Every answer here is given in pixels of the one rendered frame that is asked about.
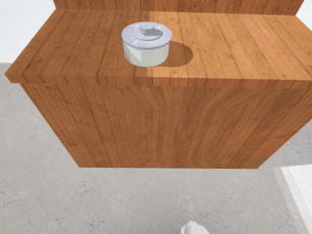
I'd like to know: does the pot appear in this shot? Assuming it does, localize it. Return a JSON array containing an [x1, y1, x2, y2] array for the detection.
[[123, 41, 170, 67]]

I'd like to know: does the lid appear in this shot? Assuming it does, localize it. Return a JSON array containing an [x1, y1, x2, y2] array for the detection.
[[121, 21, 173, 50]]

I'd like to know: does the right robot thigh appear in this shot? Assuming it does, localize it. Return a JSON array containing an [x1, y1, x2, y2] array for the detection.
[[179, 223, 210, 234]]

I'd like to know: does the table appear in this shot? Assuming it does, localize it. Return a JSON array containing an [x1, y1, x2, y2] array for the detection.
[[5, 0, 312, 170]]

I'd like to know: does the knob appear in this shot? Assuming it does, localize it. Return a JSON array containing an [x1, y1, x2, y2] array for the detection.
[[139, 21, 155, 34]]

